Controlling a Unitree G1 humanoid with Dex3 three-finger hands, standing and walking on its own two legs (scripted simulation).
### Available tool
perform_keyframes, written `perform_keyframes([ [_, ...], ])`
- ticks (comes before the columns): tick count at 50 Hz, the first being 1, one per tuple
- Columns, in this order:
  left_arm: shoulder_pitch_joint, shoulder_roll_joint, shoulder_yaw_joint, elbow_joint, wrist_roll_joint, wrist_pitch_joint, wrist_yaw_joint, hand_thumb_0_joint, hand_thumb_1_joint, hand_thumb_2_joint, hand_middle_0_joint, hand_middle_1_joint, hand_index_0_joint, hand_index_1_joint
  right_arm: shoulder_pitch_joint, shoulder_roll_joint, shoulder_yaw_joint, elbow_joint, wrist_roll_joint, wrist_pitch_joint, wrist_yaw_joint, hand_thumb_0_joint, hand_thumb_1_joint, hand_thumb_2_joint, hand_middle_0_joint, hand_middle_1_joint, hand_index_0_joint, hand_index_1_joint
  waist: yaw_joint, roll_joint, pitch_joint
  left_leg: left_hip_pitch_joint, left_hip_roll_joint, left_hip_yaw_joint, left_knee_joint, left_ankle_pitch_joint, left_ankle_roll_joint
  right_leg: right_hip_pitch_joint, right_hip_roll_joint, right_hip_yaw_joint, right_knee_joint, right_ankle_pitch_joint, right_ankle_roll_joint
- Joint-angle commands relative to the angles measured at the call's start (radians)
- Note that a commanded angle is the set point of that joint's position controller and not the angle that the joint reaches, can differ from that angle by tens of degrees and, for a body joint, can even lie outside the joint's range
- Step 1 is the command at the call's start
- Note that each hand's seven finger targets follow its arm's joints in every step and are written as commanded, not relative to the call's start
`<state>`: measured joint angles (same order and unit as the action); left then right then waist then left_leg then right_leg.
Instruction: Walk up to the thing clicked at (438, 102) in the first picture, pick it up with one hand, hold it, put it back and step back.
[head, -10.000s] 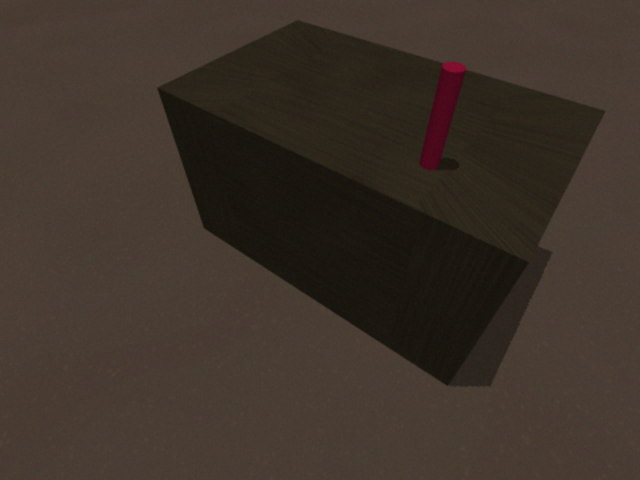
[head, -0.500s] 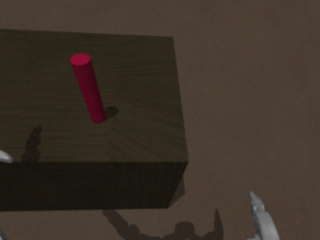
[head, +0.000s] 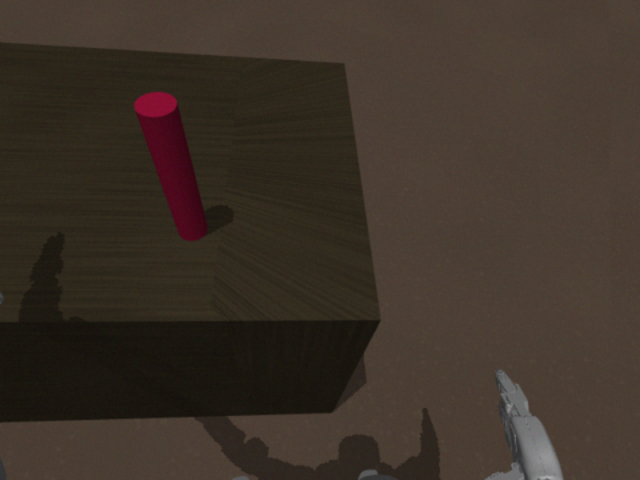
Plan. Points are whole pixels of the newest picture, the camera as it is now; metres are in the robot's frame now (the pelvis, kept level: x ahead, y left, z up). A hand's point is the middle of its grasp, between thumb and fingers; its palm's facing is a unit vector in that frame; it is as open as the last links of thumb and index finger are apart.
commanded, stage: go down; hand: left
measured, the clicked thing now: (177, 178) +0.53 +0.18 +0.05
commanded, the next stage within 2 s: approach in 1.12 s
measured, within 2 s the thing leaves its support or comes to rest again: neither
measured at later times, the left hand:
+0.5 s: hand out of the picture +0.41 +0.36 +0.11, palm faces +0.17 -0.98 +0.01, open 17.7 cm
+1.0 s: hand out of the picture +0.44 +0.37 +0.11, palm faces +0.19 -0.98 +0.02, open 17.6 cm
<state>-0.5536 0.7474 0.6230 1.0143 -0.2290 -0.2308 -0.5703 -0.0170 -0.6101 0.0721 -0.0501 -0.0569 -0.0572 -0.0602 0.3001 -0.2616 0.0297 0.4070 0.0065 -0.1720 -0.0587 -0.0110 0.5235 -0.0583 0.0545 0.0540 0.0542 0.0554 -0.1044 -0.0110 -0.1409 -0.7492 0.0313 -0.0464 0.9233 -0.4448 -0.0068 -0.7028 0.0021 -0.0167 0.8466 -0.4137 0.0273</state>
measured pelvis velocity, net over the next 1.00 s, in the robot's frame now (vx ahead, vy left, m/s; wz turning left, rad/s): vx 0.00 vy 0.01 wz -0.02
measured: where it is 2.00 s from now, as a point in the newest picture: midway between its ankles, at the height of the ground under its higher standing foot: outside the picture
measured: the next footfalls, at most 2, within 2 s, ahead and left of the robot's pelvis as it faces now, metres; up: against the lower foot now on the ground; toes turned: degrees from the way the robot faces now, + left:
none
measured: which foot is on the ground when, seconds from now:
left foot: down 0.00-1.00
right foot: down 0.00-1.00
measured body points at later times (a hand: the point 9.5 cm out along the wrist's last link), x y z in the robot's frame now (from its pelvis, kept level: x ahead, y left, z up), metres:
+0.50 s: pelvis -0.01 +0.00 -0.01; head +0.08 +0.04 +0.43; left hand +0.40 +0.41 +0.11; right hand +0.14 -0.26 -0.05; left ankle +0.00 +0.12 -0.69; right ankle -0.01 -0.14 -0.69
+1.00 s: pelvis +0.00 +0.01 -0.02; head +0.10 +0.05 +0.42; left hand +0.43 +0.42 +0.11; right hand +0.14 -0.25 -0.04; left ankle +0.00 +0.12 -0.69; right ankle -0.01 -0.14 -0.69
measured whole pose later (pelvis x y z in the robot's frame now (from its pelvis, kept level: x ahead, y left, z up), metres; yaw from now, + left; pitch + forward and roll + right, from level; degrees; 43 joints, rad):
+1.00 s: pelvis +0.00 +0.01 -0.02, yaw -1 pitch +20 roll -4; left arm -0.74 0.89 0.67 1.15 -0.15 -0.19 -0.53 -0.02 -0.59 0.06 -0.05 -0.05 -0.06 -0.05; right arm 0.33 -0.28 0.04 0.26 -0.01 -0.14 -0.04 -0.01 0.53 -0.06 0.06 0.05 0.06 0.06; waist -0.16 -0.01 -0.15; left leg -0.89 0.05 -0.05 1.03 -0.48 0.00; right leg -0.83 0.02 -0.02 0.91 -0.43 0.04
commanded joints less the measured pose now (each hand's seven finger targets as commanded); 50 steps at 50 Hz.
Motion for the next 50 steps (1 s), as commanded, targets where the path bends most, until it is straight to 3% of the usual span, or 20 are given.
perform_keyframes([
  [1,-0.375,0.401,0.055,-0.239,-0.017,-0.066,-0.001,0.0,-0.611,0.072,-0.058,-0.058,-0.059,-0.063,0.002,-0.154,-0.071,-0.169,0.007,-0.05,-0.008,0.0,0.548,-0.051,0.049,0.05,0.049,0.05,0.019,0.206,-0.365,0.306,-0.014,0.01,-0.079,0.442,0.014,0.078,0.011,-0.017,-0.057,0.319,-0.043],
  [2,-0.353,0.402,0.059,-0.209,-0.016,-0.06,0.002,0.0,-0.611,0.072,-0.057,-0.057,-0.058,-0.061,-0.006,-0.177,-0.096,-0.166,0.008,-0.049,-0.011,0.0,0.545,-0.051,0.049,0.05,0.049,0.05,0.016,0.195,-0.355,0.307,-0.009,0.005,-0.078,0.44,0.013,0.059,0.016,-0.021,-0.054,0.304,-0.043],
  [3,-0.346,0.38,0.048,-0.174,-0.017,-0.053,0.003,0.0,-0.611,0.07,-0.061,-0.057,-0.061,-0.063,0.01,-0.174,-0.088,-0.184,0.007,-0.048,-0.008,0.0,0.543,-0.052,0.049,0.05,0.049,0.05,0.009,0.182,-0.362,0.296,-0.009,0.003,-0.07,0.445,0.015,0.065,0.016,-0.022,-0.05,0.309,-0.044],
  [4,-0.371,0.41,0.068,-0.213,-0.016,-0.056,0.005,0.0,-0.611,0.069,-0.06,-0.055,-0.059,-0.062,-0.001,-0.163,-0.072,-0.194,0.007,-0.047,-0.005,0.0,0.544,-0.052,0.049,0.05,0.049,0.05,0.018,0.185,-0.386,0.293,-0.011,0.005,-0.063,0.458,0.017,0.081,0.014,-0.021,-0.047,0.329,-0.042],
  [15,-0.448,0.456,0.065,-0.149,0.015,-0.048,0.014,0.0,-0.611,0.068,-0.06,-0.05,-0.06,-0.057,0.022,-0.185,-0.095,-0.22,0.001,-0.037,-0.001,0.0,0.546,-0.051,0.049,0.05,0.049,0.05,-0.007,0.219,-0.388,0.28,0.005,-0.01,-0.044,0.43,0.007,0.0,0.025,-0.029,-0.021,0.263,-0.05],
  [18,-0.461,0.458,0.059,-0.122,0.013,-0.051,0.01,0.0,-0.611,0.071,-0.056,-0.058,-0.06,-0.061,0.006,-0.182,-0.089,-0.211,0.0,-0.036,-0.002,0.0,0.553,-0.048,0.049,0.05,0.049,0.05,-0.002,0.229,-0.342,0.238,0.003,-0.008,-0.052,0.362,0.003,-0.021,0.027,-0.031,-0.018,0.226,-0.052],
  [21,-0.504,0.5,0.073,-0.14,0.023,-0.051,0.02,0.0,-0.594,0.068,-0.056,-0.057,-0.061,-0.058,0.012,-0.191,-0.095,-0.252,0.0,-0.036,-0.005,0.0,0.557,-0.047,0.049,0.05,0.049,0.05,-0.019,0.244,-0.389,0.259,0.003,-0.004,-0.05,0.322,0.004,-0.022,0.029,-0.029,-0.02,0.203,-0.052],
  [24,-0.472,0.467,0.053,-0.058,0.026,-0.038,0.019,0.0,-0.589,0.065,-0.055,-0.054,-0.06,-0.055,0.01,-0.178,-0.079,-0.265,0.002,-0.037,-0.007,0.0,0.56,-0.046,0.049,0.05,0.049,0.05,-0.021,0.19,-0.344,0.181,-0.01,0.009,-0.042,0.279,0.015,0.008,0.023,-0.017,-0.029,0.206,-0.047],
  [26,-0.524,0.533,0.075,-0.115,0.036,-0.045,0.022,0.0,-0.609,0.059,-0.06,-0.052,-0.063,-0.054,0.022,-0.171,-0.076,-0.257,0.001,-0.03,-0.011,0.0,0.555,-0.047,0.049,0.05,0.049,0.05,-0.021,0.22,-0.396,0.192,-0.017,0.015,-0.027,0.292,0.021,0.021,0.016,-0.005,-0.026,0.228,-0.042],
  [29,-0.53,0.524,0.064,-0.111,0.037,-0.039,0.018,0.0,-0.599,0.057,-0.062,-0.046,-0.064,-0.05,0.014,-0.186,-0.084,-0.28,-0.001,-0.035,-0.013,0.0,0.556,-0.047,0.049,0.05,0.049,0.05,-0.027,0.248,-0.406,0.225,-0.01,0.009,-0.026,0.32,0.013,-0.008,0.022,-0.014,-0.018,0.232,-0.047],
  [30,-0.495,0.494,0.056,-0.025,0.037,-0.03,0.018,0.0,-0.595,0.066,-0.057,-0.049,-0.059,-0.053,0.019,-0.185,-0.076,-0.291,0.001,-0.034,-0.011,0.0,0.553,-0.049,0.049,0.05,0.049,0.05,-0.031,0.199,-0.387,0.212,-0.003,-0.001,-0.025,0.329,0.013,-0.018,0.028,-0.025,-0.017,0.228,-0.048],
  [32,-0.533,0.547,0.081,-0.092,0.036,-0.041,0.019,0.0,-0.608,0.072,-0.056,-0.054,-0.058,-0.059,0.034,-0.194,-0.089,-0.267,0.0,-0.03,-0.013,0.0,0.554,-0.049,0.049,0.05,0.049,0.05,-0.027,0.251,-0.409,0.233,-0.004,0.0,-0.02,0.358,0.009,-0.025,0.026,-0.022,-0.011,0.238,-0.051],
  [34,-0.519,0.511,0.056,-0.039,0.041,-0.037,0.02,0.0,-0.58,0.068,-0.056,-0.045,-0.056,-0.051,0.016,-0.193,-0.082,-0.306,-0.002,-0.031,-0.01,0.0,0.553,-0.049,0.049,0.05,0.049,0.05,-0.03,0.226,-0.4,0.236,0.002,-0.006,-0.022,0.376,0.004,-0.027,0.032,-0.029,-0.006,0.242,-0.052],
  [36,-0.57,0.573,0.088,-0.134,0.042,-0.046,0.028,0.0,-0.597,0.077,-0.057,-0.051,-0.056,-0.059,0.059,-0.179,-0.078,-0.262,-0.003,-0.024,-0.009,0.0,0.551,-0.05,0.049,0.05,0.049,0.05,-0.018,0.29,-0.437,0.271,0.0,-0.005,-0.014,0.408,0.002,-0.033,0.029,-0.025,-0.003,0.248,-0.052],
  [40,-0.558,0.55,0.076,-0.111,0.051,-0.032,0.034,0.0,-0.597,0.067,-0.061,-0.051,-0.061,-0.057,0.05,-0.183,-0.082,-0.278,-0.003,-0.022,-0.008,0.0,0.547,-0.051,0.049,0.05,0.049,0.05,-0.025,0.282,-0.434,0.287,0.005,-0.007,-0.013,0.46,0.0,-0.027,0.031,-0.029,-0.003,0.276,-0.052],
  [43,-0.511,0.488,0.047,-0.036,0.052,-0.022,0.03,0.0,-0.605,0.067,-0.059,-0.048,-0.059,-0.055,0.04,-0.197,-0.098,-0.279,-0.006,-0.024,-0.002,0.0,0.545,-0.051,0.049,0.05,0.049,0.05,-0.035,0.27,-0.401,0.288,0.017,-0.02,-0.012,0.499,-0.005,-0.07,0.036,-0.037,0.002,0.269,-0.053],
  [44,-0.512,0.494,0.051,-0.036,0.05,-0.026,0.031,0.0,-0.598,0.071,-0.058,-0.048,-0.057,-0.055,0.04,-0.178,-0.073,-0.273,-0.006,-0.02,0.001,0.0,0.547,-0.051,0.049,0.05,0.049,0.05,-0.022,0.27,-0.373,0.262,0.016,-0.021,-0.015,0.488,-0.005,-0.074,0.037,-0.038,0.003,0.256,-0.054],
  [47,-0.57,0.576,0.097,-0.133,0.052,-0.038,0.041,0.0,-0.582,0.065,-0.059,-0.044,-0.059,-0.05,0.056,-0.207,-0.109,-0.315,-0.006,-0.016,0.0,0.0,0.547,-0.05,0.049,0.05,0.049,0.05,-0.026,0.283,-0.485,0.319,0.01,-0.015,-0.005,0.511,-0.002,-0.019,0.033,-0.032,0.0,0.293,-0.052],
  [48,-0.526,0.525,0.077,-0.079,0.052,-0.029,0.036,0.0,-0.59,0.071,-0.059,-0.05,-0.06,-0.055,0.052,-0.193,-0.092,-0.313,-0.006,-0.017,0.003,0.0,0.548,-0.05,0.049,0.05,0.049,0.05,-0.024,0.27,-0.473,0.326,0.014,-0.019,-0.007,0.546,-0.006,-0.018,0.035,-0.036,0.002,0.31,-0.052],
  [50,-0.549,0.524,0.067,-0.107,0.058,-0.022,0.043,0.0,-0.589,0.074,-0.06,-0.053,-0.06,-0.06,0.077,-0.172,-0.081,-0.273,-0.007,-0.01,0.005,0.0,0.545,-0.051,0.049,0.05,0.049,0.05,-0.025,0.28,-0.436,0.3,0.005,-0.008,-0.004,0.526,0.002,-0.017,0.03,-0.026,-0.007,0.317,-0.049],
])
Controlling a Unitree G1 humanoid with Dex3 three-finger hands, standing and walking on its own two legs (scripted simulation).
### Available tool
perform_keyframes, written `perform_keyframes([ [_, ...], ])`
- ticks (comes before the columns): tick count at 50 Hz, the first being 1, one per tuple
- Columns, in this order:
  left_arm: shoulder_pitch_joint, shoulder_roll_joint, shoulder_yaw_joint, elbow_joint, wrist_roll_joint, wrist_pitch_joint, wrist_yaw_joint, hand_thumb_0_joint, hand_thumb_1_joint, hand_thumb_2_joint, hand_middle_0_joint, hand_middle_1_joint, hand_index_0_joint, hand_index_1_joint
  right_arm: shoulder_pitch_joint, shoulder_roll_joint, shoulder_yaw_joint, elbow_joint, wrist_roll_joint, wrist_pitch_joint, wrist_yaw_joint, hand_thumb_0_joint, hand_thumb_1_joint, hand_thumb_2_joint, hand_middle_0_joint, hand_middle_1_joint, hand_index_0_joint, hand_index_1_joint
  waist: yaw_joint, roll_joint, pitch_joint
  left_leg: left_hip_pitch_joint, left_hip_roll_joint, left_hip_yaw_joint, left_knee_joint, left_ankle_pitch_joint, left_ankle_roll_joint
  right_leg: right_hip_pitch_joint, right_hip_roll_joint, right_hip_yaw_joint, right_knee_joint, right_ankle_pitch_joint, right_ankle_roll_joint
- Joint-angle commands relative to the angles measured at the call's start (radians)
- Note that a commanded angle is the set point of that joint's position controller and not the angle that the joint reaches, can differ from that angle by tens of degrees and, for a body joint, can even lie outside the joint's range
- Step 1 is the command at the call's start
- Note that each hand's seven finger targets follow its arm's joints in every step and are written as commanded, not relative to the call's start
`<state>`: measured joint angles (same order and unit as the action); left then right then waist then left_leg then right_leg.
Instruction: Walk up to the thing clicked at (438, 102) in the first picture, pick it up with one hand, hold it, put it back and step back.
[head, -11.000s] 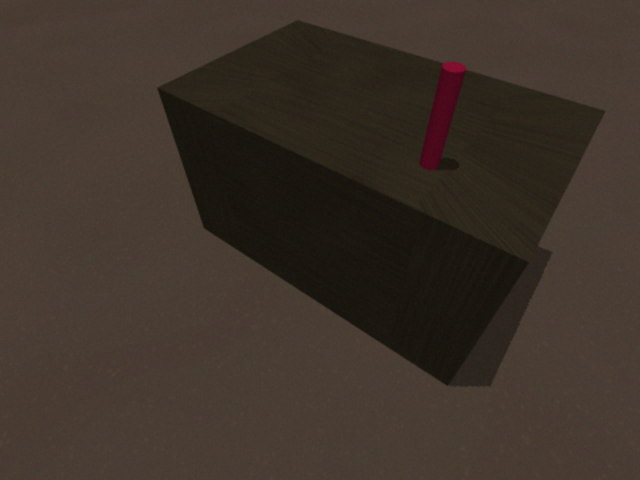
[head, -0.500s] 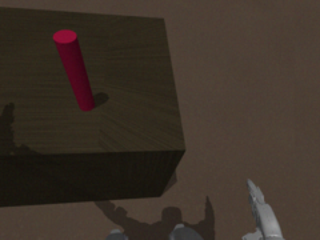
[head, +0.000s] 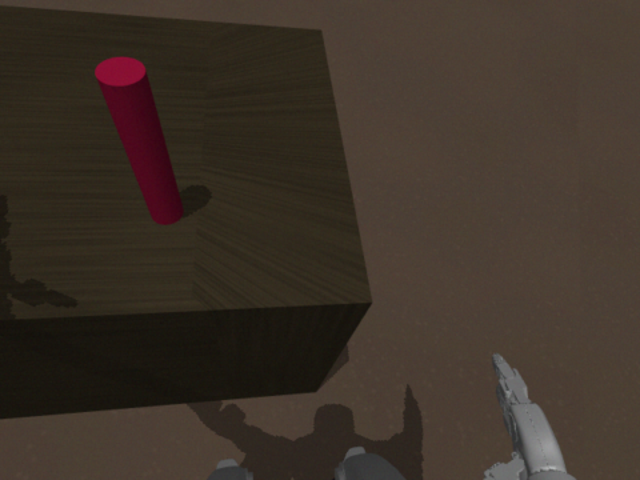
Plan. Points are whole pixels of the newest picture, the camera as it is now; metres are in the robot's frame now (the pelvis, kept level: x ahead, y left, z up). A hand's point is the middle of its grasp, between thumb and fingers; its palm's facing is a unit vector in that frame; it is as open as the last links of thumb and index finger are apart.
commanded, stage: go down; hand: left
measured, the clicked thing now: (148, 156) +0.53 +0.18 +0.06
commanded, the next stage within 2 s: approach in 0.12 s
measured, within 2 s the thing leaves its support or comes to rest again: neither
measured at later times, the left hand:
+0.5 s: hand out of the picture +0.42 +0.35 +0.09, palm faces +0.17 -0.98 +0.02, open 17.6 cm
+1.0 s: hand (121, 188) +0.50 +0.22 +0.03, palm faces +0.16 -0.99 +0.01, open 17.5 cm
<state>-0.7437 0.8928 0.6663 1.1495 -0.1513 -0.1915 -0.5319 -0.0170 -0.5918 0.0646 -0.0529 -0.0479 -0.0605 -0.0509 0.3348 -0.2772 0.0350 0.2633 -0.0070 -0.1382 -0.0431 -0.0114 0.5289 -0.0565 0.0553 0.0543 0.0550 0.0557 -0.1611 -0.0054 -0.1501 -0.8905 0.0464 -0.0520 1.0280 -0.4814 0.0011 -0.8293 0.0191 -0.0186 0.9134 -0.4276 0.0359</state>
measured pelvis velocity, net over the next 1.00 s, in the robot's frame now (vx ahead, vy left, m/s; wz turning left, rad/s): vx -0.03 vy -0.01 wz -0.03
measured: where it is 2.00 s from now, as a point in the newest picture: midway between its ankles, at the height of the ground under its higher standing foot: outside the picture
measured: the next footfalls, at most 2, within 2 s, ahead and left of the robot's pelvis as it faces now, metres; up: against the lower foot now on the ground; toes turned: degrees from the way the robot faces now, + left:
none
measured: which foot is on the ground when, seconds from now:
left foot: down 0.00-1.00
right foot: down 0.00-1.00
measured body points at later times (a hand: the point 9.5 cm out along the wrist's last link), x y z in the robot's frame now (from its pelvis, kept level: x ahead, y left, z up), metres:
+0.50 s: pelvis -0.01 +0.00 +0.00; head +0.09 +0.05 +0.44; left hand +0.41 +0.40 +0.09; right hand +0.16 -0.25 -0.02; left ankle +0.00 +0.11 -0.68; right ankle +0.00 -0.15 -0.68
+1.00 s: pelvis -0.03 -0.01 -0.04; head +0.11 +0.03 +0.39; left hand +0.48 +0.27 +0.03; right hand +0.11 -0.27 -0.04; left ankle +0.00 +0.11 -0.68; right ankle +0.00 -0.15 -0.68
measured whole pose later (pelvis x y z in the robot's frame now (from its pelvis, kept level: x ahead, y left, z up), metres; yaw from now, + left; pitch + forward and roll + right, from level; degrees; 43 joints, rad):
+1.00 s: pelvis -0.03 -0.01 -0.04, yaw -1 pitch +24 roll -4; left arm -0.88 0.60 0.50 1.18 -0.06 -0.37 -0.16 -0.02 -0.54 0.04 -0.05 -0.04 -0.06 -0.04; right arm 0.38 -0.25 -0.01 0.04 -0.07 -0.03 0.02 -0.01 0.54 -0.05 0.05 0.05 0.05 0.06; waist -0.24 0.01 -0.14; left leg -1.11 0.06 -0.04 1.20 -0.51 0.00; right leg -1.07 0.03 -0.01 1.11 -0.46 0.03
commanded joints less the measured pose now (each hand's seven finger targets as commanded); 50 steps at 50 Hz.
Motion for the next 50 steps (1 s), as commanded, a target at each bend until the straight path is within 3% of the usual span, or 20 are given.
perform_keyframes([
  [1,-0.332,0.368,0.019,-0.211,-0.02,-0.056,0.005,0.0,-0.582,0.071,-0.058,-0.049,-0.058,-0.055,0.021,-0.17,-0.097,-0.129,0.008,-0.043,-0.013,0.0,0.544,-0.051,0.049,0.05,0.049,0.05,0.033,0.258,-0.412,0.422,-0.01,-0.002,-0.113,0.551,-0.005,0.111,0.014,-0.025,-0.074,0.33,-0.057],
  [3,-0.358,0.443,0.062,-0.265,-0.02,-0.063,0.015,0.0,-0.611,0.055,-0.063,-0.046,-0.064,-0.052,0.018,-0.196,-0.122,-0.134,0.009,-0.043,-0.014,0.0,0.54,-0.052,0.049,0.05,0.049,0.05,0.042,0.265,-0.424,0.408,-0.015,0.001,-0.113,0.527,-0.003,0.136,0.01,-0.021,-0.075,0.33,-0.057],
  [4,-0.349,0.427,0.064,-0.247,-0.025,-0.065,0.01,0.0,-0.609,0.062,-0.06,-0.048,-0.061,-0.054,0.021,-0.178,-0.1,-0.128,0.01,-0.04,-0.012,0.0,0.541,-0.052,0.049,0.05,0.049,0.05,0.044,0.264,-0.421,0.416,-0.013,0.0,-0.116,0.523,-0.004,0.122,0.013,-0.023,-0.074,0.315,-0.059],
  [6,-0.284,0.317,0.007,-0.18,-0.027,-0.055,-0.005,0.0,-0.605,0.06,-0.064,-0.049,-0.065,-0.055,0.017,-0.169,-0.109,-0.132,0.009,-0.04,-0.008,0.0,0.539,-0.052,0.049,0.05,0.049,0.05,0.034,0.244,-0.404,0.422,-0.009,-0.006,-0.112,0.564,-0.004,0.103,0.014,-0.028,-0.072,0.328,-0.06],
  [8,-0.244,0.313,0.006,-0.12,-0.03,-0.055,-0.005,0.0,-0.604,0.068,-0.058,-0.05,-0.06,-0.055,-0.007,-0.197,-0.118,-0.158,0.009,-0.044,-0.007,0.0,0.544,-0.051,0.049,0.05,0.049,0.05,0.03,0.202,-0.374,0.411,0.001,-0.018,-0.117,0.577,-0.007,0.088,0.021,-0.039,-0.07,0.317,-0.06],
  [11,-0.342,0.413,0.057,-0.294,-0.035,-0.087,-0.006,0.0,-0.543,0.143,-0.064,-0.085,-0.045,-0.112,0.017,-0.196,-0.128,-0.15,0.01,-0.04,-0.006,0.0,0.55,-0.048,0.049,0.05,0.049,0.05,0.05,0.298,-0.478,0.491,-0.002,-0.015,-0.116,0.617,-0.015,0.102,0.016,-0.036,-0.063,0.32,-0.061],
  [13,-0.248,0.318,0.016,-0.173,-0.034,-0.067,-0.012,0.0,-0.526,0.054,-0.062,-0.043,-0.051,-0.057,0.017,-0.196,-0.123,-0.177,0.01,-0.042,-0.007,0.0,0.566,-0.045,0.049,0.051,0.049,0.051,0.03,0.218,-0.431,0.459,-0.006,-0.007,-0.118,0.589,-0.007,0.126,0.016,-0.032,-0.078,0.341,-0.058],
  [16,-0.277,0.295,0.0,-0.215,-0.035,-0.081,-0.002,0.0,-0.542,0.049,-0.061,-0.041,-0.051,-0.054,0.017,-0.149,-0.073,-0.145,0.009,-0.042,-0.006,0.0,0.571,-0.043,0.049,0.051,0.049,0.051,0.032,0.216,-0.371,0.39,-0.02,0.007,-0.118,0.512,0.002,0.123,0.011,-0.024,-0.079,0.331,-0.053],
  [19,-0.304,0.245,-0.029,-0.209,-0.039,-0.098,0.007,0.0,-0.568,0.06,-0.061,-0.049,-0.05,-0.064,0.013,-0.164,-0.088,-0.187,0.006,-0.044,-0.004,0.0,0.572,-0.043,0.049,0.051,0.049,0.051,0.01,0.2,-0.37,0.389,-0.02,0.007,-0.113,0.459,0.006,0.092,0.01,-0.025,-0.077,0.298,-0.055],
  [21,-0.3,0.159,-0.082,-0.177,-0.045,-0.108,0.011,0.0,-0.559,0.063,-0.058,-0.054,-0.051,-0.064,0.016,-0.175,-0.109,-0.167,0.002,-0.046,-0.005,0.0,0.583,-0.04,0.049,0.051,0.049,0.051,-0.012,0.205,-0.316,0.366,-0.017,0.008,-0.113,0.416,0.002,0.039,0.01,-0.028,-0.07,0.27,-0.057],
  [25,-0.347,0.086,-0.115,-0.187,-0.054,-0.142,0.05,0.0,-0.579,0.058,-0.052,-0.044,-0.047,-0.055,0.035,-0.196,-0.13,-0.231,-0.002,-0.048,-0.002,0.0,0.579,-0.041,0.049,0.051,0.049,0.051,-0.042,0.185,-0.345,0.37,-0.009,-0.002,-0.089,0.397,-0.003,-0.012,0.011,-0.033,-0.042,0.258,-0.058],
  [27,-0.365,0.033,-0.144,-0.207,-0.046,-0.161,0.074,0.0,-0.604,0.072,-0.05,-0.054,-0.044,-0.065,0.05,-0.177,-0.109,-0.263,-0.008,-0.044,0.009,0.0,0.581,-0.042,0.049,0.051,0.049,0.051,-0.046,0.195,-0.359,0.388,-0.005,-0.008,-0.078,0.408,-0.01,-0.048,0.013,-0.039,-0.027,0.245,-0.061],
  [29,-0.404,0.053,-0.144,-0.244,-0.03,-0.18,0.112,0.0,-0.603,0.069,-0.052,-0.049,-0.048,-0.059,0.072,-0.193,-0.133,-0.291,-0.014,-0.039,0.01,0.0,0.578,-0.042,0.049,0.051,0.049,0.051,-0.056,0.223,-0.417,0.415,-0.003,-0.009,-0.053,0.442,-0.015,-0.063,0.012,-0.037,-0.008,0.258,-0.061],
  [34,-0.483,0.073,-0.13,-0.247,0.007,-0.23,0.22,0.0,-0.558,0.068,-0.039,-0.049,-0.044,-0.049,0.068,-0.174,-0.123,-0.352,-0.034,-0.024,0.029,0.0,0.579,-0.041,0.048,0.051,0.049,0.051,-0.037,0.273,-0.43,0.319,-0.008,-0.015,-0.024,0.353,-0.023,-0.072,0.011,-0.033,0.04,0.203,-0.068],
  [38,-0.569,0.135,-0.085,-0.346,0.052,-0.266,0.313,0.0,-0.512,0.062,-0.047,-0.039,-0.049,-0.039,0.079,-0.168,-0.146,-0.401,-0.053,-0.004,0.039,0.0,0.57,-0.043,0.049,0.051,0.049,0.051,-0.022,0.337,-0.581,0.345,-0.011,-0.006,0.01,0.408,-0.018,-0.018,0.016,-0.021,0.074,0.242,-0.07],
  [41,-0.527,0.064,-0.119,-0.289,0.072,-0.259,0.355,0.0,-0.536,0.051,-0.054,-0.044,-0.057,-0.044,0.055,-0.141,-0.136,-0.371,-0.059,0.023,0.05,0.0,0.555,-0.046,0.049,0.05,0.049,0.05,0.002,0.347,-0.546,0.273,-0.014,-0.004,0.005,0.4,-0.019,-0.004,0.019,-0.018,0.091,0.244,-0.073],
  [44,-0.535,0.019,-0.144,-0.258,0.09,-0.253,0.376,0.0,-0.527,0.026,-0.06,-0.037,-0.066,-0.032,0.028,-0.135,-0.142,-0.411,-0.055,0.037,0.048,0.0,0.551,-0.046,0.049,0.05,0.049,0.05,-0.027,0.279,-0.557,0.2,-0.013,0.004,0.021,0.365,-0.006,0.03,0.023,-0.011,0.097,0.262,-0.066],
  [46,-0.431,-0.075,-0.175,-0.089,0.089,-0.233,0.378,0.0,-0.545,0.02,-0.056,-0.037,-0.066,-0.028,0.0,-0.145,-0.154,-0.422,-0.054,0.046,0.047,0.0,0.554,-0.044,0.049,0.05,0.049,0.05,-0.044,0.174,-0.481,0.107,-0.009,0.001,0.021,0.295,0.004,0.013,0.026,-0.012,0.09,0.227,-0.059],
  [48,-0.47,-0.06,-0.156,-0.123,0.079,-0.245,0.383,0.0,-0.541,0.03,-0.05,-0.039,-0.062,-0.03,0.024,-0.147,-0.151,-0.414,-0.054,0.052,0.047,0.0,0.558,-0.044,0.049,0.05,0.049,0.05,-0.043,0.158,-0.472,0.096,-0.008,-0.003,0.019,0.281,0.004,-0.001,0.028,-0.016,0.092,0.214,-0.059],
  [50,-0.503,-0.064,-0.179,-0.146,0.085,-0.257,0.385,0.0,-0.497,0.032,-0.046,-0.039,-0.062,-0.025,0.023,-0.156,-0.162,-0.464,-0.053,0.056,0.045,0.0,0.569,-0.04,0.049,0.05,0.049,0.05,-0.055,0.142,-0.509,0.105,-0.011,0.001,0.02,0.264,0.007,0.017,0.026,-0.016,0.09,0.209,-0.055],
])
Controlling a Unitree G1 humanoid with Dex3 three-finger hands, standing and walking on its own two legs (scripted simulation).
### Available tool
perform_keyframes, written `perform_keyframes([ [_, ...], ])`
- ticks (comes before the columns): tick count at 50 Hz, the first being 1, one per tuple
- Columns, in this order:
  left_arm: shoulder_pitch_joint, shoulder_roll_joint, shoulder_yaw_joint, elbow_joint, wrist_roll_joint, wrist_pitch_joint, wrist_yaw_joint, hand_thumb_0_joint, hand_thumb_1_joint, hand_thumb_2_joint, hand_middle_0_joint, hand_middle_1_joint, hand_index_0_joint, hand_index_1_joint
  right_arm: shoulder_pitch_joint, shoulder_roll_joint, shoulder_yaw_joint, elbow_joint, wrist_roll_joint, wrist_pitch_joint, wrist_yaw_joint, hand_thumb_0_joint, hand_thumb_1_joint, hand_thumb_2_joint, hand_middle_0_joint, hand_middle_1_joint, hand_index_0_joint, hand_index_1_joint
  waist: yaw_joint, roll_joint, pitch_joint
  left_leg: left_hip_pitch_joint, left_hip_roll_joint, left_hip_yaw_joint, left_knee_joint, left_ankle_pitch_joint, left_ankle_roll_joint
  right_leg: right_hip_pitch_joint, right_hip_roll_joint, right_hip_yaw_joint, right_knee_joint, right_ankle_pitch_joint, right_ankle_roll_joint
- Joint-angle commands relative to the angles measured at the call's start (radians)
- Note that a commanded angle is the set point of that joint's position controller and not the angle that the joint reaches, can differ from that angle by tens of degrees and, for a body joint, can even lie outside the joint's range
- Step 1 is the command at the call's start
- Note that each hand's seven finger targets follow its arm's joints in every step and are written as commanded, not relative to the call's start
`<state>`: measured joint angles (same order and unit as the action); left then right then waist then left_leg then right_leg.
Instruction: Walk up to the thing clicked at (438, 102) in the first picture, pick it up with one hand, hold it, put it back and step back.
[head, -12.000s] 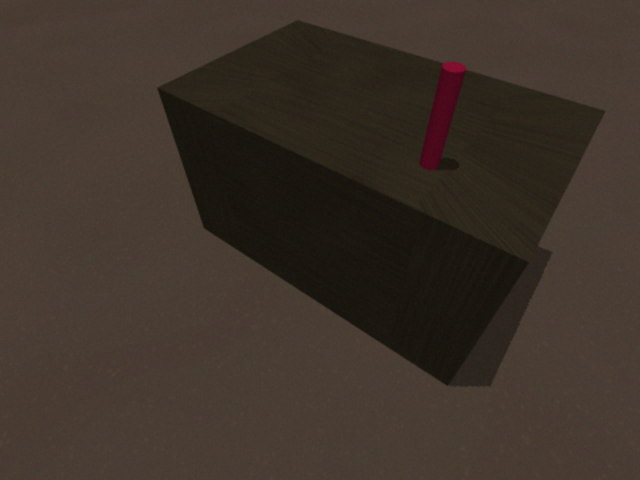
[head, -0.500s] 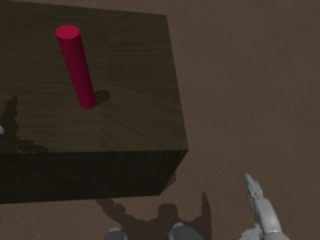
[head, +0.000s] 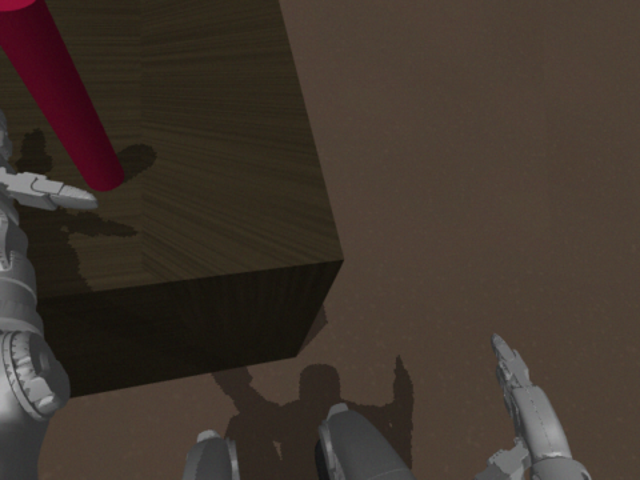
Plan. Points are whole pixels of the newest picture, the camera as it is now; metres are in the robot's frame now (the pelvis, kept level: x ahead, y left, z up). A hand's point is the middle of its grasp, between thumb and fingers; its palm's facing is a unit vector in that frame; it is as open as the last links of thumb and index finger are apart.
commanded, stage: close in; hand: left
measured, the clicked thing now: (68, 108) +0.55 +0.20 +0.10
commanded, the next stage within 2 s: close in 0.20 s
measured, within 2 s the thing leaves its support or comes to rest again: leaves its support in 1.44 s
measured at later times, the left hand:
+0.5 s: hand (83, 151) +0.53 +0.20 +0.05, palm faces +0.18 -0.98 +0.01, open 16.7 cm
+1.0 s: hand (85, 157) +0.52 +0.20 +0.05, palm faces +0.17 -0.99 -0.01, open 8.3 cm
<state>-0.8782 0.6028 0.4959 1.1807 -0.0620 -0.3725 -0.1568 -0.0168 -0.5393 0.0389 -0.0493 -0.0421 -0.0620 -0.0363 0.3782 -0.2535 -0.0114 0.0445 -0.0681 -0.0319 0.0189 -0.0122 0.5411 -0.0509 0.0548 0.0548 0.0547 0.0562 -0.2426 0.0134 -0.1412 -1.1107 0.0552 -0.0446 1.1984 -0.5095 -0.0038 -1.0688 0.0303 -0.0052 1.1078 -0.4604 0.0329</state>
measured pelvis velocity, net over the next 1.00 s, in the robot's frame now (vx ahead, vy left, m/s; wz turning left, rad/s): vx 0.01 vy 0.00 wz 0.01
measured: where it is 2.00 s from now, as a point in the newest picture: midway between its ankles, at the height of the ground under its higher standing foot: outside the picture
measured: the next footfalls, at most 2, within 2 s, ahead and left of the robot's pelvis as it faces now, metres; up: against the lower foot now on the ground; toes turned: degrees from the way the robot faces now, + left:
none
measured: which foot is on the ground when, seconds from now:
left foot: down 0.00-1.00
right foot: down 0.00-1.00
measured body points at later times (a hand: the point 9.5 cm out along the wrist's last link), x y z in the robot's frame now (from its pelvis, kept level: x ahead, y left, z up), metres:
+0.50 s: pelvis +0.01 -0.01 +0.00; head +0.15 +0.03 +0.42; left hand +0.51 +0.25 +0.05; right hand +0.17 -0.27 +0.00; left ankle +0.02 +0.12 -0.64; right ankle +0.03 -0.15 -0.64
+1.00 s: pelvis +0.01 +0.00 +0.00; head +0.14 +0.04 +0.43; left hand +0.51 +0.25 +0.05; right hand +0.17 -0.26 +0.00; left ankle +0.02 +0.12 -0.64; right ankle +0.03 -0.15 -0.64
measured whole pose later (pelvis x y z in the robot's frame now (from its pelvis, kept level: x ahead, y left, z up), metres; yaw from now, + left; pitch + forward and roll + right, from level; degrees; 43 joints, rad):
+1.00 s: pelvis +0.01 +0.00 +0.00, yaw +0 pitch +25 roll -4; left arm -0.84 0.49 0.42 1.13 -0.04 -0.41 -0.05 -0.01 -0.15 0.62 -0.96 -0.84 -1.00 -0.84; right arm 0.38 -0.25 -0.03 -0.04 -0.07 0.02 0.05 -0.01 0.50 -0.05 0.06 0.05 0.05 0.06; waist -0.24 0.01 -0.15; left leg -1.11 0.05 -0.04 1.20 -0.52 -0.01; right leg -1.07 0.02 -0.01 1.12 -0.48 0.03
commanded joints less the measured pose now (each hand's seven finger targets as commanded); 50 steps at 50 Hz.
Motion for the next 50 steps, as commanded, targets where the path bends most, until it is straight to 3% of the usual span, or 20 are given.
perform_keyframes([
  [1,-0.367,0.26,0.012,-0.199,-0.004,-0.078,0.018,0.0,-0.49,0.026,-0.046,-0.036,-0.064,-0.02,0.008,-0.197,-0.138,-0.249,0.013,-0.047,-0.019,0.0,0.568,-0.04,0.049,0.05,0.049,0.05,0.026,0.118,-0.535,0.337,-0.021,-0.005,-0.149,0.305,0.013,0.271,0.014,-0.028,-0.099,0.26,-0.051],
  [3,-0.382,0.187,-0.024,-0.193,-0.013,-0.082,0.02,0.0,-0.482,0.034,-0.045,-0.035,-0.061,-0.02,0.047,-0.164,-0.11,-0.231,0.016,-0.041,-0.013,0.0,0.57,-0.04,0.049,0.05,0.049,0.05,0.011,0.111,-0.509,0.342,-0.024,0.0,-0.145,0.302,0.014,0.248,0.016,-0.027,-0.102,0.266,-0.047],
  [10,-0.423,0.164,-0.055,-0.28,-0.011,-0.094,0.036,0.0,-0.501,0.044,-0.061,-0.04,-0.075,-0.028,0.076,-0.164,-0.113,-0.211,0.013,-0.031,-0.005,0.0,0.56,-0.044,0.049,0.05,0.049,0.05,0.006,0.205,-0.545,0.441,-0.027,-0.002,-0.117,0.43,0.007,0.209,0.007,-0.027,-0.089,0.35,-0.053],
  [14,-0.415,0.13,-0.075,-0.256,0.0,-0.094,0.056,0.0,-0.529,0.047,-0.07,-0.038,-0.078,-0.031,0.05,-0.159,-0.106,-0.238,0.009,-0.026,-0.001,0.0,0.556,-0.046,0.049,0.05,0.049,0.05,-0.005,0.21,-0.545,0.444,-0.027,-0.002,-0.119,0.428,0.007,0.224,0.003,-0.024,-0.089,0.361,-0.053],
  [15,-0.442,0.165,-0.059,-0.308,0.002,-0.102,0.065,0.0,-0.519,0.052,-0.068,-0.036,-0.074,-0.031,0.056,-0.156,-0.106,-0.214,0.009,-0.022,0.0,0.0,0.556,-0.046,0.049,0.05,0.049,0.05,0.01,0.228,-0.535,0.434,-0.029,0.003,-0.119,0.409,0.009,0.228,0.002,-0.02,-0.092,0.35,-0.051],
  [18,-0.379,0.118,-0.08,-0.219,0.017,-0.096,0.074,0.0,-0.542,0.06,-0.245,-0.126,-0.244,-0.126,0.037,-0.157,-0.106,-0.238,0.004,-0.016,0.006,0.0,0.545,-0.045,0.05,0.05,0.049,0.05,-0.002,0.2,-0.512,0.404,-0.027,-0.001,-0.119,0.411,0.01,0.23,0.002,-0.023,-0.088,0.356,-0.053],
  [19,-0.437,0.175,-0.052,-0.273,0.017,-0.107,0.081,0.0,-0.527,0.097,-0.308,-0.179,-0.306,-0.18,0.04,-0.155,-0.098,-0.243,0.005,-0.015,0.006,0.0,0.538,-0.046,0.049,0.05,0.049,0.05,0.001,0.202,-0.531,0.403,-0.03,0.001,-0.115,0.406,0.013,0.243,0.001,-0.018,-0.089,0.363,-0.049],
  [22,-0.478,0.191,-0.035,-0.288,0.014,-0.121,0.089,0.0,-0.526,0.115,-0.395,-0.247,-0.4,-0.242,0.051,-0.147,-0.102,-0.25,0.007,-0.006,0.008,0.0,0.537,-0.044,0.049,0.05,0.049,0.05,-0.008,0.178,-0.552,0.355,-0.035,0.01,-0.106,0.383,0.023,0.293,-0.005,0.004,-0.089,0.399,-0.038],
  [24,-0.368,0.097,-0.072,-0.099,0.016,-0.102,0.082,0.0,-0.52,0.133,-0.436,-0.281,-0.443,-0.274,0.033,-0.172,-0.131,-0.253,0.004,-0.01,0.007,0.0,0.529,-0.045,0.049,0.05,0.049,0.05,-0.038,0.119,-0.466,0.308,-0.032,0.007,-0.105,0.349,0.026,0.243,0.0,0.002,-0.094,0.368,-0.037],
  [26,-0.435,0.14,-0.061,-0.177,0.028,-0.121,0.089,0.0,-0.518,0.153,-0.468,-0.308,-0.474,-0.302,0.029,-0.155,-0.099,-0.269,0.001,-0.015,0.013,0.0,0.526,-0.046,0.049,0.05,0.049,0.05,-0.031,0.159,-0.522,0.346,-0.03,0.002,-0.098,0.366,0.023,0.226,0.003,-0.008,-0.082,0.359,-0.043],
  [28,-0.489,0.187,-0.045,-0.249,0.029,-0.138,0.088,0.0,-0.504,0.168,-0.51,-0.342,-0.519,-0.334,0.024,-0.162,-0.111,-0.292,0.002,-0.011,0.013,0.0,0.529,-0.044,0.049,0.05,0.049,0.05,-0.013,0.189,-0.588,0.374,-0.033,0.001,-0.103,0.393,0.018,0.264,0.003,-0.013,-0.071,0.374,-0.046],
  [30,-0.444,0.132,-0.065,-0.145,0.023,-0.126,0.08,0.0,-0.454,0.26,-0.592,-0.434,-0.599,-0.429,0.042,-0.158,-0.112,-0.267,0.004,-0.008,0.016,0.0,0.525,-0.045,0.049,0.05,0.049,0.05,-0.03,0.188,-0.553,0.362,-0.028,-0.002,-0.098,0.412,0.015,0.237,0.007,-0.018,-0.059,0.382,-0.049],
  [32,-0.458,0.198,-0.033,-0.189,0.037,-0.13,0.092,0.0,-0.418,0.318,-0.652,-0.493,-0.656,-0.492,0.032,-0.191,-0.14,-0.286,0.001,-0.009,0.011,0.0,0.522,-0.047,0.049,0.05,0.048,0.05,-0.027,0.197,-0.583,0.388,-0.025,-0.006,-0.093,0.425,0.014,0.224,0.01,-0.019,-0.058,0.377,-0.05],
  [34,-0.485,0.209,-0.026,-0.243,0.036,-0.138,0.098,0.0,-0.364,0.374,-0.724,-0.563,-0.73,-0.56,0.023,-0.167,-0.117,-0.276,-0.002,-0.003,0.016,0.0,0.522,-0.046,0.049,0.049,0.049,0.049,-0.006,0.229,-0.6,0.396,-0.027,-0.005,-0.097,0.434,0.008,0.229,0.011,-0.023,-0.054,0.366,-0.054],
  [38,-0.432,0.17,-0.045,-0.225,0.035,-0.122,0.097,0.0,-0.229,0.544,-0.906,-0.758,-0.913,-0.754,0.025,-0.172,-0.131,-0.272,0.003,0.001,0.013,0.0,0.517,-0.047,0.049,0.049,0.048,0.05,-0.007,0.225,-0.595,0.407,-0.025,-0.003,-0.109,0.425,0.007,0.231,0.012,-0.026,-0.059,0.348,-0.055],
  [39,-0.386,0.114,-0.07,-0.17,0.034,-0.109,0.095,0.0,-0.23,0.57,-0.937,-0.786,-0.943,-0.785,0.012,-0.173,-0.13,-0.284,0.003,-0.001,0.014,0.0,0.51,-0.05,0.049,0.05,0.048,0.05,-0.013,0.21,-0.572,0.41,-0.021,-0.005,-0.113,0.43,0.004,0.216,0.016,-0.031,-0.063,0.345,-0.057],
  [41,-0.414,0.148,-0.058,-0.249,0.036,-0.114,0.101,0.0,-0.161,0.625,-1.004,-0.849,-1.009,-0.848,0.035,-0.159,-0.115,-0.266,0.002,0.003,0.017,0.0,0.51,-0.05,0.049,0.05,0.048,0.05,-0.001,0.228,-0.573,0.415,-0.02,-0.007,-0.12,0.42,0.003,0.214,0.016,-0.033,-0.068,0.325,-0.057],
  [47,-0.356,0.13,-0.055,-0.271,0.025,-0.108,0.112,0.0,0.051,0.801,-1.168,-1.035,-1.18,-1.027,0.041,-0.171,-0.129,-0.261,0.006,0.007,0.013,0.0,0.525,-0.045,0.049,0.05,0.048,0.05,0.014,0.183,-0.553,0.418,-0.02,-0.006,-0.136,0.417,0.003,0.238,0.017,-0.037,-0.079,0.332,-0.055],
  [49,-0.344,0.058,-0.092,-0.267,0.016,-0.109,0.11,0.0,0.094,0.867,-1.229,-1.103,-1.24,-1.097,0.043,-0.151,-0.119,-0.264,0.009,0.005,0.015,0.0,0.52,-0.047,0.049,0.05,0.048,0.05,0.006,0.173,-0.528,0.403,-0.022,0.0,-0.134,0.408,0.008,0.244,0.013,-0.032,-0.085,0.34,-0.052],
  [50,-0.315,0.072,-0.074,-0.255,0.009,-0.108,0.11,0.0,0.118,0.908,-1.269,-1.148,-1.28,-1.143,0.041,-0.164,-0.132,-0.274,0.012,0.003,0.012,0.0,0.52,-0.047,0.049,0.05,0.048,0.05,0.012,0.15,-0.534,0.401,-0.024,0.002,-0.134,0.408,0.01,0.261,0.013,-0.031,-0.088,0.35,-0.05],
])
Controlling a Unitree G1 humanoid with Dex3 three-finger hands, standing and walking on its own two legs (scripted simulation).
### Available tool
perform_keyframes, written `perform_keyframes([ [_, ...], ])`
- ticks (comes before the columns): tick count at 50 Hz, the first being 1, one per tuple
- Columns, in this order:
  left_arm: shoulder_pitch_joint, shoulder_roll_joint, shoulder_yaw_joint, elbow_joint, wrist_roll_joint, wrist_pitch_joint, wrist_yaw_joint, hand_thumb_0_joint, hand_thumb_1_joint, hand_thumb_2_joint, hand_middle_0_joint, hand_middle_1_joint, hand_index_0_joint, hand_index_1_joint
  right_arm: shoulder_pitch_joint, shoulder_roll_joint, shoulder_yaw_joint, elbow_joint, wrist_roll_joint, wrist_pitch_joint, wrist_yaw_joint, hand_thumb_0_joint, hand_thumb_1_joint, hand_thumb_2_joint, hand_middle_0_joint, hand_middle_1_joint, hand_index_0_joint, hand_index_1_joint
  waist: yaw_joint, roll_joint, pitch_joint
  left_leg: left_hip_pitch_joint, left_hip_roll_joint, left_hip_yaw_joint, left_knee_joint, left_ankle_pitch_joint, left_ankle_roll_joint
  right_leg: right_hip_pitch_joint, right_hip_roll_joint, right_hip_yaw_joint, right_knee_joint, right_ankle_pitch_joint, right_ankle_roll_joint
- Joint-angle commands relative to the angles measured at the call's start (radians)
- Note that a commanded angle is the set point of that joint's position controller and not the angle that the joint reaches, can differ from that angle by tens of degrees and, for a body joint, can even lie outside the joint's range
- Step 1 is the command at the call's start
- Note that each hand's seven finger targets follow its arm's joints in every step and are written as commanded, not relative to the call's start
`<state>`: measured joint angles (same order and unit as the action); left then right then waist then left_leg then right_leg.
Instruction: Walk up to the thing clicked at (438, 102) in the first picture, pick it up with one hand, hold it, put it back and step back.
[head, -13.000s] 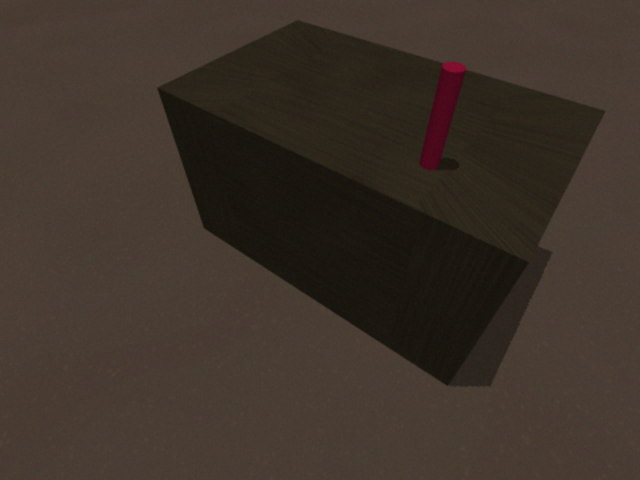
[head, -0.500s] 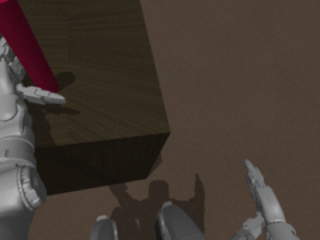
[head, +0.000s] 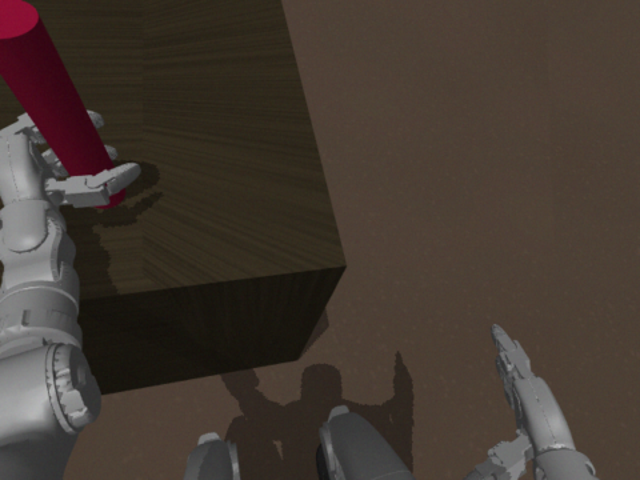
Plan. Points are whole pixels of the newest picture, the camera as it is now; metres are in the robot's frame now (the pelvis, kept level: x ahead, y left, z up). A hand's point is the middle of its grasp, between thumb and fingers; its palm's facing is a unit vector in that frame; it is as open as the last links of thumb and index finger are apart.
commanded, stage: close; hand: left
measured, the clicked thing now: (68, 129) +0.52 +0.19 +0.10
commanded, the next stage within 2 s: settle in 0.04 s
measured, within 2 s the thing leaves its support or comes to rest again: leaves its support in 0.44 s
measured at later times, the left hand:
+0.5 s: hand (82, 164) +0.50 +0.19 +0.06, palm faces +0.16 -0.99 -0.02, open 6.7 cm
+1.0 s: hand (67, 138) +0.51 +0.19 +0.10, palm faces +0.15 -0.99 -0.02, open 6.8 cm
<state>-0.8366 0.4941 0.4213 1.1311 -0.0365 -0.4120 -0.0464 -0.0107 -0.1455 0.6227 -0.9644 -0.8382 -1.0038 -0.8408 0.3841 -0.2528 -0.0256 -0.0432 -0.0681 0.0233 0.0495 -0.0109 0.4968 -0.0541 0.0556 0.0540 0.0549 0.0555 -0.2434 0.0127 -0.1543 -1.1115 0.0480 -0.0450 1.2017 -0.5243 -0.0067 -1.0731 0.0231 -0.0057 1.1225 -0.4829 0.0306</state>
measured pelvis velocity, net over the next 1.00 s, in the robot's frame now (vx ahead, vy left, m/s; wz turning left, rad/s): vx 0.01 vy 0.00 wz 0.01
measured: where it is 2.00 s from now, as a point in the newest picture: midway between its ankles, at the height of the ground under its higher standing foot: outside the picture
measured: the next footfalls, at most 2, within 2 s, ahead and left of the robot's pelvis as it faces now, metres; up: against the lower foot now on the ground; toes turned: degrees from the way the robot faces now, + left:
none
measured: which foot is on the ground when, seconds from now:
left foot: down 0.00-1.00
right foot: down 0.00-1.00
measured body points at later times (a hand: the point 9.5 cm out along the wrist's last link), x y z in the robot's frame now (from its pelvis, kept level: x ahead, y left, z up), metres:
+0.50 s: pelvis +0.00 +0.00 +0.01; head +0.12 +0.03 +0.44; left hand +0.49 +0.24 +0.06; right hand +0.16 -0.26 +0.01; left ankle +0.01 +0.12 -0.64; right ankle +0.02 -0.14 -0.64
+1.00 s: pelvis +0.01 +0.00 +0.03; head +0.12 +0.03 +0.46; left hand +0.49 +0.25 +0.10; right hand +0.17 -0.26 +0.01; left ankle +0.01 +0.12 -0.64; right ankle +0.02 -0.14 -0.64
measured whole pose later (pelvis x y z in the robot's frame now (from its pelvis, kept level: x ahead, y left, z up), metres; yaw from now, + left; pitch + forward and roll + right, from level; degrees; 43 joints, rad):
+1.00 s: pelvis +0.01 +0.00 +0.03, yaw +1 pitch +20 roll -3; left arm -0.82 0.45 0.37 1.08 -0.07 -0.33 -0.06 -0.01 -0.11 1.28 -0.88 -1.26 -0.93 -1.27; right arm 0.37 -0.25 -0.02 0.01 -0.04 0.05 0.02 -0.01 0.52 -0.06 0.05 0.05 0.05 0.06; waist -0.19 0.01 -0.12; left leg -0.93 0.04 -0.03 1.06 -0.48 0.00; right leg -0.90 0.01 0.01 1.00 -0.45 0.03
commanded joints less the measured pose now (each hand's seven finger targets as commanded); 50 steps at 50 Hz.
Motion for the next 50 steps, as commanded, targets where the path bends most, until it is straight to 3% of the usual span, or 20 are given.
perform_keyframes([
  [1,-0.341,0.171,-0.004,-0.182,-0.014,-0.068,0.002,0.0,0.154,0.936,-1.289,-1.17,-1.3,-1.164,0.048,-0.167,-0.121,-0.161,0.012,-0.05,-0.018,0.0,0.525,-0.046,0.049,0.05,0.048,0.05,0.001,0.145,-0.501,0.385,-0.015,0.002,-0.136,0.422,0.014,0.256,0.021,-0.029,-0.101,0.376,-0.048],
  [3,-0.347,0.147,-0.025,-0.207,-0.012,-0.073,-0.006,0.0,0.24,1.018,-1.323,-1.24,-1.332,-1.237,0.043,-0.145,-0.092,-0.168,0.011,-0.051,-0.012,0.0,0.537,-0.046,0.048,0.049,0.048,0.049,0.012,0.158,-0.478,0.402,-0.015,-0.001,-0.143,0.432,0.009,0.233,0.022,-0.035,-0.104,0.364,-0.052],
  [7,-0.33,0.178,0.0,-0.213,-0.014,-0.083,-0.003,0.0,0.38,1.294,-1.447,-1.44,-1.45,-1.447,0.049,-0.147,-0.095,-0.164,0.014,-0.054,-0.011,0.0,0.537,-0.048,0.048,0.049,0.048,0.049,0.014,0.146,-0.462,0.384,-0.02,0.004,-0.145,0.384,0.011,0.24,0.018,-0.03,-0.108,0.337,-0.049],
  [8,-0.355,0.192,0.007,-0.226,-0.017,-0.086,-0.005,0.0,0.46,1.355,-1.395,-1.43,-1.387,-1.453,0.051,-0.15,-0.097,-0.161,0.012,-0.054,-0.01,0.0,0.54,-0.053,0.049,0.05,0.049,0.05,0.008,0.153,-0.475,0.375,-0.021,0.006,-0.143,0.375,0.014,0.251,0.016,-0.024,-0.109,0.341,-0.048],
  [11,-0.376,0.2,-0.006,-0.272,-0.019,-0.085,-0.011,0.0,0.457,1.374,-1.411,-1.456,-1.405,-1.478,0.059,-0.171,-0.12,-0.184,0.014,-0.055,-0.017,0.0,0.535,-0.054,0.049,0.05,0.049,0.05,0.012,0.178,-0.545,0.436,-0.024,0.01,-0.141,0.41,0.014,0.283,0.013,-0.018,-0.111,0.377,-0.045],
  [13,-0.389,0.179,-0.013,-0.269,-0.024,-0.081,-0.013,0.0,0.431,1.376,-1.407,-1.456,-1.399,-1.48,0.047,-0.138,-0.081,-0.187,0.016,-0.049,-0.013,0.0,0.536,-0.055,0.049,0.05,0.049,0.05,0.025,0.156,-0.519,0.404,-0.026,0.011,-0.151,0.398,0.013,0.296,0.012,-0.019,-0.119,0.374,-0.045],
  [15,-0.404,0.22,0.005,-0.318,-0.031,-0.078,-0.01,0.0,0.43,1.401,-1.43,-1.491,-1.424,-1.514,0.033,-0.168,-0.118,-0.174,0.018,-0.048,-0.022,0.0,0.529,-0.057,0.049,0.05,0.049,0.05,0.035,0.186,-0.554,0.434,-0.025,0.013,-0.155,0.411,0.012,0.318,0.008,-0.014,-0.122,0.384,-0.046],
  [18,-0.452,0.177,-0.033,-0.359,-0.031,-0.071,-0.011,0.0,0.375,1.392,-1.429,-1.488,-1.421,-1.514,0.035,-0.128,-0.078,-0.194,0.018,-0.043,-0.023,0.0,0.526,-0.058,0.049,0.05,0.049,0.05,0.028,0.193,-0.572,0.488,-0.021,0.011,-0.164,0.438,0.008,0.317,0.012,-0.018,-0.131,0.39,-0.046],
  [20,-0.428,0.212,-0.01,-0.326,-0.032,-0.06,0.002,0.0,0.383,1.396,-1.417,-1.487,-1.41,-1.512,0.028,-0.176,-0.126,-0.174,0.018,-0.038,-0.033,0.0,0.527,-0.058,0.049,0.05,0.049,0.05,0.036,0.18,-0.537,0.485,-0.019,0.006,-0.181,0.439,0.004,0.32,0.013,-0.025,-0.134,0.382,-0.049],
  [22,-0.466,0.213,-0.015,-0.37,-0.034,-0.06,0.007,0.0,0.396,1.374,-1.407,-1.469,-1.401,-1.492,0.027,-0.154,-0.097,-0.167,0.017,-0.035,-0.032,0.0,0.533,-0.056,0.049,0.05,0.049,0.05,0.042,0.178,-0.536,0.491,-0.023,0.013,-0.183,0.426,0.009,0.329,0.011,-0.018,-0.149,0.388,-0.043],
  [23,-0.461,0.163,-0.038,-0.339,-0.038,-0.058,0.003,0.0,0.406,1.385,-1.406,-1.479,-1.402,-1.499,0.024,-0.13,-0.081,-0.158,0.015,-0.035,-0.031,0.0,0.535,-0.055,0.049,0.05,0.049,0.05,0.033,0.189,-0.531,0.5,-0.02,0.009,-0.185,0.438,0.006,0.321,0.01,-0.02,-0.146,0.385,-0.047],
  [25,-0.462,0.212,-0.022,-0.36,-0.029,-0.055,0.009,0.0,0.354,1.374,-1.414,-1.479,-1.41,-1.501,0.037,-0.157,-0.109,-0.146,0.019,-0.029,-0.036,0.0,0.528,-0.057,0.049,0.05,0.049,0.05,0.036,0.185,-0.538,0.529,-0.019,0.009,-0.191,0.46,0.007,0.327,0.009,-0.02,-0.155,0.396,-0.046],
  [27,-0.428,0.175,-0.033,-0.285,-0.031,-0.042,0.007,0.0,0.333,1.391,-1.408,-1.488,-1.404,-1.511,0.025,-0.141,-0.084,-0.174,0.018,-0.028,-0.033,0.0,0.538,-0.055,0.049,0.05,0.049,0.05,0.034,0.132,-0.508,0.49,-0.019,0.01,-0.202,0.452,0.009,0.362,0.011,-0.024,-0.162,0.414,-0.045],
  [30,-0.453,0.186,-0.033,-0.295,-0.034,-0.041,0.001,0.0,0.35,1.395,-1.406,-1.491,-1.404,-1.512,0.046,-0.15,-0.105,-0.107,0.02,-0.02,-0.037,0.0,0.542,-0.053,0.049,0.05,0.049,0.05,0.036,0.172,-0.468,0.513,-0.024,0.017,-0.211,0.431,0.01,0.328,0.008,-0.019,-0.179,0.386,-0.043],
  [35,-0.46,0.157,-0.043,-0.276,-0.044,-0.031,-0.008,0.0,0.312,1.41,-1.428,-1.515,-1.429,-1.535,-0.001,-0.13,-0.08,-0.148,0.026,-0.025,-0.031,0.0,0.543,-0.053,0.049,0.05,0.049,0.05,0.043,0.144,-0.493,0.507,-0.022,0.013,-0.229,0.436,0.009,0.369,0.008,-0.021,-0.186,0.395,-0.046],
  [36,-0.446,0.189,-0.029,-0.268,-0.043,-0.027,-0.01,0.0,0.306,1.413,-1.429,-1.519,-1.429,-1.54,0.013,-0.167,-0.121,-0.126,0.03,-0.024,-0.037,0.0,0.541,-0.053,0.049,0.05,0.049,0.05,0.043,0.132,-0.464,0.519,-0.02,0.014,-0.236,0.429,0.009,0.353,0.01,-0.023,-0.191,0.385,-0.045],
  [39,-0.478,0.169,-0.044,-0.304,-0.041,-0.026,-0.017,0.0,0.334,1.416,-1.428,-1.517,-1.43,-1.537,-0.016,-0.126,-0.069,-0.154,0.028,-0.028,-0.031,0.0,0.548,-0.052,0.049,0.05,0.049,0.05,0.051,0.139,-0.507,0.534,-0.02,0.013,-0.24,0.44,0.009,0.374,0.009,-0.022,-0.194,0.395,-0.045],
  [41,-0.488,0.195,-0.03,-0.309,-0.047,-0.023,-0.011,0.0,0.308,1.423,-1.438,-1.528,-1.439,-1.549,0.022,-0.15,-0.104,-0.12,0.031,-0.022,-0.038,0.0,0.539,-0.053,0.049,0.05,0.049,0.05,0.047,0.156,-0.508,0.543,-0.022,0.018,-0.24,0.433,0.011,0.378,0.005,-0.016,-0.203,0.391,-0.042],
  [47,-0.501,0.18,-0.044,-0.33,-0.049,-0.014,-0.014,0.0,0.344,1.44,-1.436,-1.535,-1.439,-1.555,0.003,-0.135,-0.078,-0.124,0.03,-0.026,-0.04,0.0,0.547,-0.052,0.049,0.05,0.049,0.05,0.048,0.151,-0.504,0.559,-0.018,0.013,-0.253,0.457,0.007,0.385,0.008,-0.022,-0.208,0.404,-0.045],
  [50,-0.491,0.202,-0.028,-0.315,-0.051,-0.006,-0.01,0.0,0.292,1.434,-1.42,-1.531,-1.425,-1.55,0.017,-0.153,-0.096,-0.107,0.031,-0.022,-0.043,0.0,0.55,-0.051,0.049,0.05,0.049,0.05,0.053,0.144,-0.497,0.565,-0.02,0.019,-0.256,0.468,0.008,0.393,0.006,-0.018,-0.219,0.422,-0.043],
])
